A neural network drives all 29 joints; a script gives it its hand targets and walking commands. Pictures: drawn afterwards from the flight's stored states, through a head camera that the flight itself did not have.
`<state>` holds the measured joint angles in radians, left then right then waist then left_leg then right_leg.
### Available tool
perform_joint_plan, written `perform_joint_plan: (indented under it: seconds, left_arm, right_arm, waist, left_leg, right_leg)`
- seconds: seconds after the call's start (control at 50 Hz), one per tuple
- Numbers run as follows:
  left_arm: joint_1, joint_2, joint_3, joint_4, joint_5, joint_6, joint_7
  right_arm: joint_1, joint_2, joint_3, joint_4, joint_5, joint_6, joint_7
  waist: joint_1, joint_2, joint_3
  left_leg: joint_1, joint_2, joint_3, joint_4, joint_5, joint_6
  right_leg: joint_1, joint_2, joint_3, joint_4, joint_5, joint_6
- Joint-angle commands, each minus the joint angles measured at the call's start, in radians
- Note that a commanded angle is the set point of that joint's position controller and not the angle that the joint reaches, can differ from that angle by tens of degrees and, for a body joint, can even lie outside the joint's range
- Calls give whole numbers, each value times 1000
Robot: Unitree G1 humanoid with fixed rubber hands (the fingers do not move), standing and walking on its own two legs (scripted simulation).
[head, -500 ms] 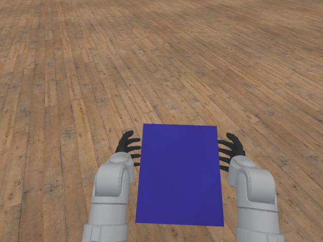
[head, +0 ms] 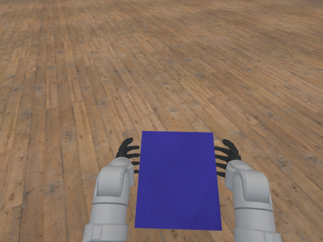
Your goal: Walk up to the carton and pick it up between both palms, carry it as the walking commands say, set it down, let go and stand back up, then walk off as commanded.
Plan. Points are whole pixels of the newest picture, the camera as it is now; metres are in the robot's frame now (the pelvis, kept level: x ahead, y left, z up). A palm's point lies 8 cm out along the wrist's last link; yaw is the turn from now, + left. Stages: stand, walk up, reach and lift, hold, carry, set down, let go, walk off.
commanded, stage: carry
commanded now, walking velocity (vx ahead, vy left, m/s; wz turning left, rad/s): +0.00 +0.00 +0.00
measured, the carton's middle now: (175, 182) +0.30 +0.00 -0.03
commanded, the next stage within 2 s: hold in 0.18 s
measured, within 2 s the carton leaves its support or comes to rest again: neither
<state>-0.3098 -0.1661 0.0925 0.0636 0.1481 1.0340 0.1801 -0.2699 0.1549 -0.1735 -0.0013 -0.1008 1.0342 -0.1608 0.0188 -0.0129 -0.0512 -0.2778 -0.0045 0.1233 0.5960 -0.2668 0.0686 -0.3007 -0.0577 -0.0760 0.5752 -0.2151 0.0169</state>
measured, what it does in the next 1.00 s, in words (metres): stands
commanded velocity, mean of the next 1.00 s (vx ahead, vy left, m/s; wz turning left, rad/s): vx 0.00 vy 0.00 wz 0.00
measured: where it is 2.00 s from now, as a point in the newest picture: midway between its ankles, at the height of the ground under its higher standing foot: outside the picture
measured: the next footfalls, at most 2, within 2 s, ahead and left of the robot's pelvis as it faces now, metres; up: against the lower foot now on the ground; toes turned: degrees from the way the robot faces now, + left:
none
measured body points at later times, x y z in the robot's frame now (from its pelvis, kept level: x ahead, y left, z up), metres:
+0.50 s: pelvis -0.01 -0.02 +0.00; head -0.05 -0.01 +0.45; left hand +0.28 +0.13 +0.04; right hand +0.29 -0.14 +0.05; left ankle +0.04 +0.07 -0.73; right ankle +0.06 -0.14 -0.73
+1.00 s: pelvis -0.02 -0.04 -0.01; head -0.01 -0.05 +0.44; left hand +0.29 +0.12 -0.03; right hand +0.32 -0.15 -0.01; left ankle +0.04 +0.07 -0.73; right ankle +0.06 -0.14 -0.73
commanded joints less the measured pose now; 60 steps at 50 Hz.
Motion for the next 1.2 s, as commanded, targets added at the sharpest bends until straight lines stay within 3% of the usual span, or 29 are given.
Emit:
perform_joint_plan:
  seconds: [0.0, 0.04, 0.08, 0.1, 0.16, 0.18, 0.2, 0.24, 0.32, 0.34, 0.36, 0.4, 0.42, 0.44, 0.5, 0.54, 0.6, 0.62, 0.64, 0.66, 0.7, 0.76, 0.84, 0.86, 0.94, 0.98, 1.02, 1.06, 1.18]
  left_arm:
    - [-449, -1001, -509, -86, -267, -75, -233]
    - [-461, -952, -451, 33, -225, -106, -242]
    - [-540, -983, -508, -108, -272, -113, -243]
    - [-481, -974, -484, -3, -234, -116, -248]
    - [-510, -981, -499, -67, -274, -135, -248]
    - [-250, -906, -339, 284, -121, -198, -297]
    - [-338, -952, -403, 309, -145, -254, -308]
    - [-382, -1013, -478, 139, -187, -318, -332]
    - [-506, -1156, -590, -2, -242, -373, -354]
    - [-521, -1153, -579, -5, -223, -374, -350]
    - [-515, -1146, -554, 28, -223, -377, -353]
    - [-582, -1135, -549, 27, -223, -390, -357]
    - [-567, -1124, -524, 47, -222, -394, -360]
    - [-685, -1149, -562, 136, -223, -382, -379]
    - [-647, -1085, -374, 388, -140, -388, -398]
    - [-746, -1038, -300, 442, -104, -414, -405]
    - [-880, -985, -228, 442, -67, -493, -412]
    - [-851, -1005, -224, 457, -59, -516, -408]
    - [-834, -1023, -247, 447, -62, -537, -412]
    - [-868, -1018, -245, 410, -65, -560, -409]
    - [-960, -985, -229, 390, -51, -601, -412]
    - [-1097, -879, -99, 488, -7, -630, -428]
    - [-1002, -892, -147, 524, -3, -680, -431]
    - [-974, -899, -159, 531, 0, -684, -430]
    - [-915, -817, -119, 540, 42, -701, -408]
    - [-855, -825, -137, 522, 57, -710, -387]
    - [-812, -830, -185, 472, 34, -749, -372]
    - [-778, -852, -261, 438, 4, -792, -359]
    - [-658, -831, -348, 410, -40, -941, -313]
  right_arm:
    - [-524, 912, 567, -97, 220, -60, 224]
    - [-525, 872, 514, 28, 174, -85, 238]
    - [-535, 923, 551, -24, 214, -84, 242]
    - [-504, 901, 532, 33, 181, -91, 247]
    - [-541, 908, 554, -41, 211, -111, 242]
    - [-237, 770, 373, 310, 35, -177, 281]
    - [-344, 785, 433, 271, 56, -235, 295]
    - [-407, 843, 515, 114, 89, -291, 327]
    - [-476, 942, 582, 20, 155, -331, 380]
    - [-513, 943, 590, 17, 169, -333, 392]
    - [-558, 948, 606, 4, 178, -332, 391]
    - [-567, 970, 606, 31, 175, -334, 396]
    - [-588, 975, 611, 30, 178, -337, 394]
    - [-621, 968, 502, 93, 54, -339, 381]
    - [-714, 970, 436, 265, 6, -339, 383]
    - [-712, 1001, 351, 413, -18, -349, 388]
    - [-756, 1068, 261, 521, -28, -411, 395]
    - [-778, 1094, 288, 498, -26, -431, 391]
    - [-741, 1074, 272, 489, -31, -450, 384]
    - [-740, 1097, 282, 519, -21, -468, 388]
    - [-783, 1108, 245, 569, -41, -502, 376]
    - [-912, 1149, 216, 667, -25, -560, 345]
    - [-845, 1143, 209, 641, -49, -617, 298]
    - [-784, 1118, 185, 679, -83, -619, 286]
    - [-667, 1104, 140, 792, -113, -641, 286]
    - [-604, 1053, 113, 779, -150, -660, 289]
    - [-563, 1044, 174, 734, -133, -697, 294]
    - [-512, 1026, 209, 680, -123, -748, 297]
    - [-407, 969, 295, 663, -113, -894, 288]
  waist:
    - [-3, -9, -337]
    - [0, 0, -340]
    - [-3, 33, -324]
    - [-1, 12, -318]
    - [-3, -37, -340]
    - [-46, 83, -86]
    - [-61, 70, -127]
    - [-62, 63, -312]
    - [-118, 109, -509]
    - [-84, 153, -468]
    - [-75, 99, -448]
    - [-80, 104, -399]
    - [-51, 91, -402]
    - [-217, 68, -328]
    - [-157, 28, -152]
    - [-164, 16, -62]
    - [-119, 37, -112]
    - [-86, -21, -175]
    - [-104, -3, -180]
    - [-69, 20, -218]
    - [-81, -3, -282]
    - [-50, -165, -182]
    - [-67, -15, -247]
    - [-92, -32, -259]
    - [-73, -19, -219]
    - [-99, 49, -227]
    - [-84, 40, -303]
    - [-120, 78, -392]
    - [-135, 77, -638]
  left_leg:
    - [19, 182, -208, -191, 80, -7]
    - [4, 185, -211, -200, 78, -8]
    - [7, 187, -210, -213, 22, -10]
    - [-14, 180, -208, -206, 20, -13]
    - [29, 164, -167, -159, 129, -18]
    - [-14, 0, -259, -220, 77, -47]
    - [-18, 8, -263, -212, 167, -50]
    - [123, 0, -266, -179, 365, -61]
    - [217, 24, -311, -184, 485, -65]
    - [190, 16, -301, -197, 394, -66]
    - [153, 8, -289, -200, 265, -49]
    - [108, 2, -281, -221, 144, -35]
    - [96, -1, -274, -219, 117, -31]
    - [108, -26, -283, -228, -36, -56]
    - [-23, -22, -273, -254, -272, -33]
    - [-53, -22, -275, -228, -384, -18]
    - [-50, -27, -266, -180, -332, -4]
    - [-32, -31, -250, -164, -223, -4]
    - [-8, -33, -253, -148, -138, -10]
    - [-14, -38, -243, -126, -123, -15]
    - [11, -61, -228, -84, -176, -16]
    - [92, -122, -180, 69, -195, -13]
    - [-149, -76, -214, 55, -119, -1]
    - [-207, -69, -222, 54, -120, -9]
    - [-156, -67, -228, 51, -109, -13]
    - [-193, -66, -242, 35, -71, -22]
    - [-194, -64, -249, 33, 20, -24]
    - [-156, -65, -259, 55, 165, -32]
    - [-175, -87, -268, 139, 462, -58]
  right_leg:
    - [57, -54, 95, -82, 4, -41]
    - [74, -52, 89, -78, -3, -41]
    - [50, -48, 101, -84, -33, -46]
    - [61, -56, 96, -94, -20, -43]
    - [63, -75, 115, -91, 94, -51]
    - [273, 161, 137, -82, 150, -71]
    - [320, 177, 137, -49, 221, -62]
    - [329, 181, 149, -48, 312, -54]
    - [358, 199, 142, -50, 322, -41]
    - [357, 192, 144, -56, 276, -46]
    - [378, 187, 145, -62, 226, -43]
    - [389, 178, 138, -64, 189, -43]
    - [407, 175, 142, -69, 175, -41]
    - [258, 150, 105, -123, 39, -60]
    - [242, 135, 120, -132, -180, -47]
    - [197, 133, 139, -124, -307, -52]
    - [163, 121, 152, -92, -281, -51]
    - [195, 123, 152, -100, -208, -40]
    - [189, 122, 153, -93, -126, -39]
    - [193, 117, 173, -90, -139, -44]
    - [148, 105, 198, -103, -261, -55]
    - [-97, 29, 292, -224, -592, -105]
    - [81, 71, 274, -67, -281, -49]
    - [109, 85, 268, -50, -252, -36]
    - [-37, 97, 247, -38, -239, -40]
    - [-26, 130, 200, 22, -90, -41]
    - [-1, 132, 196, 53, 46, -38]
    - [-12, 137, 194, 93, 200, -40]
    - [-111, 157, 205, 170, 474, -49]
